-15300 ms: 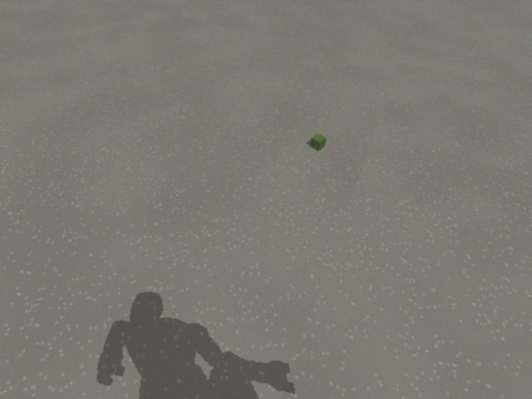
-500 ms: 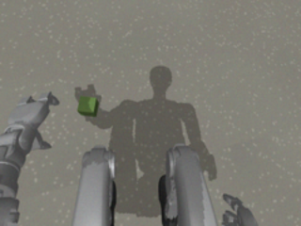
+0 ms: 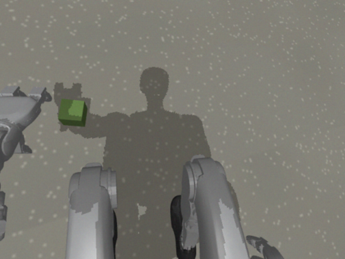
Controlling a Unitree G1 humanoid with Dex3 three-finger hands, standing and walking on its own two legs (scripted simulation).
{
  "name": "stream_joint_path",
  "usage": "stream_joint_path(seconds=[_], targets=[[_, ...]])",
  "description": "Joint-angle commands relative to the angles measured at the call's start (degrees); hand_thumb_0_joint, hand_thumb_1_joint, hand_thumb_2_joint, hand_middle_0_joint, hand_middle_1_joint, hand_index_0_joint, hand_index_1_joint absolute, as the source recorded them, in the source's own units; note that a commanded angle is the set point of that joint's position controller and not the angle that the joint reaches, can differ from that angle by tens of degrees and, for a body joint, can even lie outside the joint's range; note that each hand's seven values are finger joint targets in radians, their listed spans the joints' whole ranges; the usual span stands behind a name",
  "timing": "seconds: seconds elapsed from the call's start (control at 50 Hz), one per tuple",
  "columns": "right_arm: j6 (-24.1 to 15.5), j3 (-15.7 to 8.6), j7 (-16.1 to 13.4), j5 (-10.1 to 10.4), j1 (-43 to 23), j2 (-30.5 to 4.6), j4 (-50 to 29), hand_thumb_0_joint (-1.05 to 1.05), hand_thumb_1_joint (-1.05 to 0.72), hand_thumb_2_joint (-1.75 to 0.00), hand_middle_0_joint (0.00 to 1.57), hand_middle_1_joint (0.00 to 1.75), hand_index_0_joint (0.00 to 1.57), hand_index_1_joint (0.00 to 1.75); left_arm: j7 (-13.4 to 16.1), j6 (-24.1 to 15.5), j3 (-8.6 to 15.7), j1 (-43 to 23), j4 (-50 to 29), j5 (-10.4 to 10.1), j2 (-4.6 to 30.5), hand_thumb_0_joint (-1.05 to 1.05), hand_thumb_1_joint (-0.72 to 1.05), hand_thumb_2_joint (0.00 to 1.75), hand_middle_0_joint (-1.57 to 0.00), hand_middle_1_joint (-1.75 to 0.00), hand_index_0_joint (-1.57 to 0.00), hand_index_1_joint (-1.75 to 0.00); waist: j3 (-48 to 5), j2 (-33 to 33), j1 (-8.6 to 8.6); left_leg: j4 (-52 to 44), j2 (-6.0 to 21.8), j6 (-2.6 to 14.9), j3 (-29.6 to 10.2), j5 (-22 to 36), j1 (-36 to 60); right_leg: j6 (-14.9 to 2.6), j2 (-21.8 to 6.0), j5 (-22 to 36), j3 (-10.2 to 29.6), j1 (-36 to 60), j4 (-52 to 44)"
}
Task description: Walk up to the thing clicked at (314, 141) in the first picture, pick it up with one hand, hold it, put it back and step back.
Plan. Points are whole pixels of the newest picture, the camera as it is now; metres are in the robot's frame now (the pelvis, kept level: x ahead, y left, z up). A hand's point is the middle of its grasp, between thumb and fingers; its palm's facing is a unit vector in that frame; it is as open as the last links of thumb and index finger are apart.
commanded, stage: rise first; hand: left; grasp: from above
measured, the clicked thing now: (73, 113) +0.52 +0.24 -0.32
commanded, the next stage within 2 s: approach in 0.76 s
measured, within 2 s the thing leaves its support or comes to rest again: neither
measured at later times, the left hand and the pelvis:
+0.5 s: hand (37, 120) +0.45 +0.29 -0.19, palm faces -0.46 -0.01 -0.89, open 14.1 cm; pelvis +0.01 +0.00 -0.03, yaw -1 degrees
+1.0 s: hand (45, 116) +0.46 +0.28 -0.21, palm faces -0.47 +0.00 -0.88, open 14.1 cm; pelvis +0.01 +0.00 -0.03, yaw -2 degrees
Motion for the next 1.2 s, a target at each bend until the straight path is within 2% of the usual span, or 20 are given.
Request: stream_joint_path(seconds=[0.0,0.08,0.14,0.2,0.22,0.32,0.44,0.52,0.54,0.6,0.66,0.72,0.82,0.84,0.86,0.98,1.0,1.08,1.1,1.18], targets=[[0.1,-4.2,-0.5,-0.5,10.2,-13.5,-1.1,0.00,-0.90,-0.90,0.20,0.30,0.20,0.30,3.4,-0.4,2.2,-17.0,-6.0,0.6,15.4,0.00,-0.47,0.96,-0.06,-0.94,-0.07,-0.92,-36.1,14.1,-0.02,-15.5,-0.8,1.11,2.8,8.6,30.5,-4.04,1.7,7.8,-4.3,13.5,-12.1],[0.2,-3.9,-0.3,-0.9,9.8,-13.6,-1.5,0.00,-0.90,-0.90,0.20,0.30,0.20,0.30,4.3,-0.9,1.9,-20.9,-7.4,1.8,15.9,0.00,-0.49,0.98,-0.06,-0.93,-0.07,-0.92,-36.9,15.4,-0.85,-13.9,-0.8,1.19,2.9,9.3,30.1,-3.93,1.8,8.6,-4.4,13.1,-11.1],[0.5,-3.3,-0.2,-1.3,10.6,-13.3,-0.5,0.00,-0.90,-0.90,0.20,0.30,0.20,0.30,4.9,-0.9,2.4,-18.6,-2.8,2.8,16.6,0.00,-0.49,0.98,-0.06,-0.94,-0.07,-0.92,-36.5,13.7,-1.47,-12.4,-0.9,1.55,3.2,10.2,28.4,-3.77,2.1,9.6,-4.4,13.9,-10.7],[0.6,-3.2,-0.2,-1.7,10.0,-13.4,-0.6,0.00,-0.90,-0.90,0.20,0.30,0.20,0.30,5.8,-1.5,2.3,-20.3,-4.1,3.9,17.4,0.00,-0.50,0.98,-0.06,-0.94,-0.07,-0.93,-36.7,14.0,-1.01,-11.6,-1.0,1.72,3.6,10.0,27.6,-3.79,2.2,9.4,-4.1,14.2,-10.5],[0.7,-2.9,-0.2,-2.0,10.1,-13.3,-0.4,0.00,-0.90,-0.90,0.20,0.30,0.20,0.30,6.1,-1.6,2.5,-20.3,-2.7,4.4,17.9,0.00,-0.51,0.99,-0.06,-0.94,-0.07,-0.93,-36.2,14.5,-1.64,-11.3,-1.2,1.77,3.7,9.4,26.2,-3.74,2.4,9.1,-4.2,14.3,-10.4],[0.3,-2.5,-0.2,-2.3,10.0,-13.6,-0.8,0.00,-0.90,-0.90,0.20,0.30,0.20,0.30,7.6,-1.8,2.5,-20.6,-1.7,5.2,18.4,0.00,-0.51,0.99,-0.05,-0.95,-0.06,-0.94,-36.0,13.9,-1.78,-10.5,-0.9,1.80,3.3,9.9,26.6,-3.77,2.5,9.5,-4.6,13.6,-9.4],[-0.3,-2.1,0.0,-3.0,10.1,-14.0,-0.8,0.00,-0.90,-0.90,0.20,0.30,0.20,0.30,9.9,-0.1,2.0,-22.1,1.4,5.3,16.7,0.00,-0.51,0.98,-0.05,-0.97,-0.06,-0.96,-34.8,15.8,-2.84,-11.2,-0.7,1.30,2.6,8.9,26.8,-3.89,2.4,8.8,-5.7,9.9,-8.0],[-0.9,-2.0,0.1,-3.0,10.7,-14.2,-0.5,0.00,-0.90,-0.90,0.20,0.30,0.20,0.30,10.3,1.6,2.4,-23.6,-0.5,5.0,17.8,0.00,-0.51,0.98,-0.05,-0.97,-0.06,-0.96,-36.3,17.6,-2.80,-10.4,-0.7,1.29,3.1,10.5,27.7,-3.77,2.2,10.4,-5.4,11.1,-7.7],[-0.9,-2.0,0.2,-2.9,10.9,-14.2,-0.5,0.00,-0.90,-0.90,0.20,0.30,0.20,0.30,10.3,2.0,2.4,-22.9,-0.1,5.0,17.9,0.00,-0.51,0.98,-0.05,-0.97,-0.06,-0.96,-36.9,18.0,-2.49,-10.5,-0.6,1.17,3.0,11.2,28.7,-3.98,2.3,10.9,-5.4,11.0,-7.3],[-1.2,-1.8,0.3,-3.0,11.4,-14.0,-0.8,0.00,-0.90,-0.90,0.20,0.30,0.20,0.30,9.9,2.7,2.2,-22.2,1.2,4.5,17.3,0.00,-0.50,0.97,-0.05,-0.98,-0.06,-0.96,-34.9,15.4,-3.64,-9.6,-0.8,1.74,3.4,10.2,25.1,-3.63,2.2,10.9,-5.2,12.4,-8.0],[-1.2,-1.7,0.2,-2.9,11.3,-14.0,-0.8,0.00,-0.91,-0.90,0.20,0.30,0.20,0.30,9.3,2.6,2.7,-23.4,-1.7,4.0,18.8,0.00,-0.51,0.98,-0.05,-0.97,-0.06,-0.96,-37.2,17.4,-2.74,-9.5,-0.7,1.53,3.4,11.1,26.8,-3.77,2.3,11.5,-4.9,13.2,-8.1],[-1.1,-1.7,0.3,-2.9,11.6,-14.2,-0.7,0.00,-0.90,-0.90,0.20,0.30,0.20,0.30,8.8,2.6,2.3,-22.8,-0.6,3.6,17.7,0.00,-0.51,0.98,-0.05,-0.98,-0.06,-0.96,-36.9,16.3,-3.55,-9.0,-0.7,1.46,3.1,12.1,26.4,-3.73,2.2,12.3,-5.2,13.2,-7.4],[-0.6,-1.1,0.5,-3.2,11.6,-14.2,-0.9,0.00,-0.90,-0.90,0.20,0.30,0.20,0.30,8.3,2.1,2.4,-22.7,-0.2,3.6,18.8,0.00,-0.51,0.98,-0.05,-0.98,-0.06,-0.96,-36.6,14.8,-3.75,-8.2,-0.9,1.88,3.3,12.0,24.1,-3.44,2.5,12.8,-4.9,15.2,-8.0],[-0.6,-1.1,0.5,-3.1,11.8,-14.2,-0.9,0.00,-0.91,-0.90,0.20,0.30,0.20,0.30,8.2,2.0,2.4,-22.7,0.6,3.6,18.8,0.00,-0.59,1.06,-0.06,-0.92,-0.03,-0.95,-35.6,15.5,-3.83,-8.1,-0.9,1.81,3.4,11.8,23.9,-3.50,2.4,12.5,-4.9,14.8,-7.8],[-0.7,-1.0,0.4,-3.1,11.6,-14.2,-0.9,0.00,-0.91,-0.89,0.20,0.30,0.20,0.30,8.3,2.0,1.5,-22.6,0.8,3.5,17.3,0.00,-0.51,0.98,-0.06,-1.00,-0.09,-1.00,-35.4,15.1,-3.84,-8.2,-0.7,1.77,3.2,11.6,24.6,-3.58,2.5,12.3,-5.1,13.8,-8.0],[-1.3,-0.1,0.3,-3.4,12.9,-14.6,0.1,0.00,-0.91,-0.90,0.20,0.30,0.20,0.30,9.1,1.8,-1.7,-32.6,0.0,4.0,14.6,0.00,-0.49,0.94,-0.06,-1.05,-0.09,-1.01,-34.6,16.5,-8.24,-7.4,-0.4,1.63,2.4,10.4,24.9,-3.60,2.8,11.9,-5.7,12.0,-8.0],[-1.3,-0.1,0.1,-3.3,13.1,-14.9,0.3,0.00,-0.91,-0.90,0.20,0.30,0.20,0.30,9.6,2.0,-1.4,-35.2,-0.7,4.4,16.0,0.00,-0.49,0.94,-0.06,-1.05,-0.09,-1.02,-36.0,17.4,-7.77,-7.6,-0.3,1.58,2.5,10.4,25.5,-3.68,2.9,11.8,-5.7,11.8,-8.1],[-1.7,1.1,-0.1,-3.8,13.2,-15.1,0.5,0.00,-0.91,-0.90,0.20,0.30,0.20,0.30,10.3,4.2,-4.2,-37.2,5.7,5.0,12.6,0.00,-0.48,0.94,-0.06,-1.06,-0.10,-1.02,-33.1,18.7,-10.16,-8.3,-0.2,1.26,2.1,9.0,25.2,-3.90,2.9,10.7,-6.6,9.6,-7.8],[-1.7,1.3,-0.3,-3.8,13.9,-15.4,0.5,0.00,-0.91,-0.90,0.20,0.30,0.20,0.30,10.4,4.7,-3.8,-39.7,4.5,5.3,13.7,0.00,-0.48,0.94,-0.06,-1.06,-0.09,-1.02,-34.3,19.7,-10.68,-8.4,-0.2,1.22,2.0,9.8,26.1,-3.82,2.8,11.7,-6.7,10.2,-7.8],[-1.4,2.6,-0.5,-3.7,14.1,-15.7,-1.0,0.00,-0.91,-0.90,0.20,0.30,0.20,0.30,10.3,8.2,-2.9,-37.7,7.5,6.0,17.0,0.00,-0.49,0.95,-0.06,-1.06,-0.09,-1.02,-36.0,22.1,-9.36,-8.5,-0.3,1.22,2.8,12.9,26.2,-3.95,2.7,14.8,-6.3,12.8,-7.4]])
